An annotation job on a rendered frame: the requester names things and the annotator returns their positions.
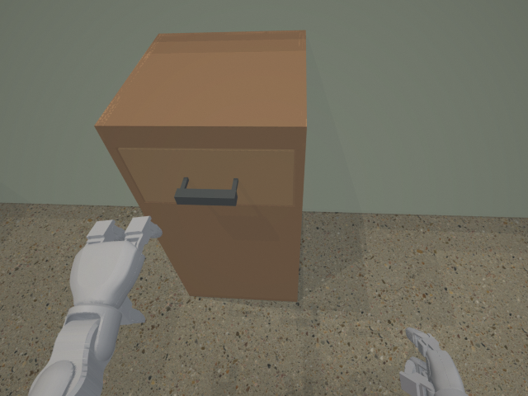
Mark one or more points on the right robot hand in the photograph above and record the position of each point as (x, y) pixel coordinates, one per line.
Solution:
(438, 372)

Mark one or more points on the left robot hand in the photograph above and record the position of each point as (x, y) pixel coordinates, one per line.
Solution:
(105, 270)

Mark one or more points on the drawer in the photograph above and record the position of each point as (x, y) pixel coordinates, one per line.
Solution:
(265, 176)

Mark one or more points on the handle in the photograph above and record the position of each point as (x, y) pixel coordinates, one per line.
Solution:
(185, 196)

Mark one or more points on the cabinet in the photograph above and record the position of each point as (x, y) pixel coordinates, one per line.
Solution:
(220, 90)

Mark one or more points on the left robot forearm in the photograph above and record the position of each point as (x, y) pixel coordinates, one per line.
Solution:
(83, 348)

